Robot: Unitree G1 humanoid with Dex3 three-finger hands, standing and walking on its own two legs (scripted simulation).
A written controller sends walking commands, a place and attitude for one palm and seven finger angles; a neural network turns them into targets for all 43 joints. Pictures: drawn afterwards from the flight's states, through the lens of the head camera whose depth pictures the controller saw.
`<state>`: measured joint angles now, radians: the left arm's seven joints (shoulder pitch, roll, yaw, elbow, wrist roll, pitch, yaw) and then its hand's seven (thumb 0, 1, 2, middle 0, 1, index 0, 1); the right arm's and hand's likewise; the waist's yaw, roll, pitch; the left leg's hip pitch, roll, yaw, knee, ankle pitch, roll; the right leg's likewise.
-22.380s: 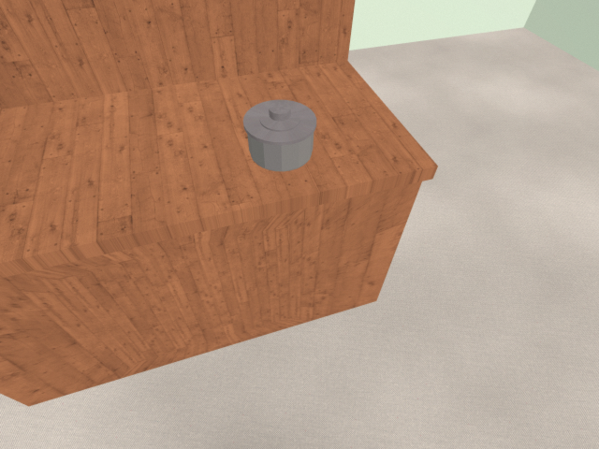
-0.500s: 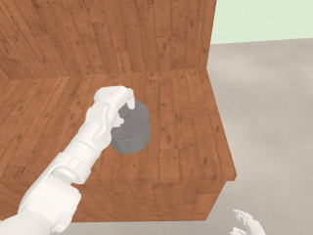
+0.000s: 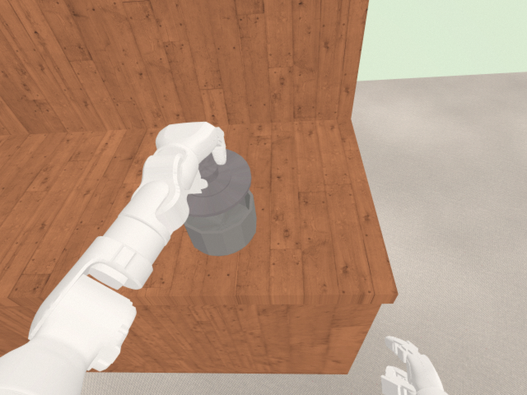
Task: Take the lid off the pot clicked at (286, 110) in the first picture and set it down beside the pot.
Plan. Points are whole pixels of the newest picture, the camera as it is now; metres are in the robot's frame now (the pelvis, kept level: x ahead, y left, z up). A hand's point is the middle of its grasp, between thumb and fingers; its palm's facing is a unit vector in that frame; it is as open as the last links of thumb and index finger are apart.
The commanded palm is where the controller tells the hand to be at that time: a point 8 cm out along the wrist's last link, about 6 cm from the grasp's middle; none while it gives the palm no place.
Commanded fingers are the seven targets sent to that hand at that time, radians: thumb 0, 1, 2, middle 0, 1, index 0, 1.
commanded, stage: lift the lid straight up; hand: left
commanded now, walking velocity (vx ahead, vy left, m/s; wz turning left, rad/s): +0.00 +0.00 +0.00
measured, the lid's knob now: (204, 170) +0.46 +0.12 +0.10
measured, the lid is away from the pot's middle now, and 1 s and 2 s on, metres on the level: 0.00 0.02 0.11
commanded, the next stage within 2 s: move the lid sideways beside the pot in 1.06 s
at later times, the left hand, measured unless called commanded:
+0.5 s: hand (191, 147) +0.44 +0.12 +0.17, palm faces -0.18 -0.04 -0.98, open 7.7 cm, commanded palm +0.41 +0.13 +0.24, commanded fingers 0.00 0.61 1.05 -0.91 -1.03 -0.85 -1.00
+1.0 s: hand (194, 125) +0.44 +0.11 +0.21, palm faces -0.14 -0.03 -0.99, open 7.7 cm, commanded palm +0.42 +0.11 +0.27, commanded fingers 0.00 0.61 1.05 -0.91 -1.03 -0.85 -1.00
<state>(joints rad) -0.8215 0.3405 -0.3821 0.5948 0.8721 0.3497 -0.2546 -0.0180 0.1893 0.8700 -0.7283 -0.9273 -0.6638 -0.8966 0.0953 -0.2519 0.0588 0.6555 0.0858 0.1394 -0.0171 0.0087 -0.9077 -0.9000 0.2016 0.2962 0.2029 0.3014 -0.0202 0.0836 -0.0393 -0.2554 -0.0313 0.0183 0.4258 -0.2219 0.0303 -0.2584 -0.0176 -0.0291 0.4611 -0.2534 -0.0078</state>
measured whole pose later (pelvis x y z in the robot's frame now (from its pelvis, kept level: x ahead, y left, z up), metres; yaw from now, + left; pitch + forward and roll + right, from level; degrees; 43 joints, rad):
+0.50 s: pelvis +0.00 +0.01 +0.00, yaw +0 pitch +3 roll +1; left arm -0.90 0.37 -0.36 0.55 0.87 0.35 -0.33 -0.02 0.19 0.87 -0.73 -0.93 -0.66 -0.90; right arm 0.12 -0.27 0.05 0.66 0.08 0.10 -0.02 0.01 -0.91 -0.90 0.20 0.30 0.20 0.30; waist -0.02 0.09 -0.03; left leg -0.24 -0.04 0.02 0.41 -0.22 0.04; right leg -0.24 -0.03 -0.03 0.44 -0.25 0.00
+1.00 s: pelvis +0.00 +0.01 +0.00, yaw +1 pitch +3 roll +1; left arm -1.05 0.32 -0.38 0.63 0.88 0.40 -0.36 -0.03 0.19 0.87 -0.73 -0.93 -0.66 -0.90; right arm 0.09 -0.25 0.08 0.67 0.08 0.11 0.00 0.01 -0.91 -0.90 0.20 0.30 0.20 0.30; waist -0.01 0.09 -0.05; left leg -0.25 -0.05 0.01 0.40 -0.20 0.04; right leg -0.25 -0.04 -0.03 0.45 -0.24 0.01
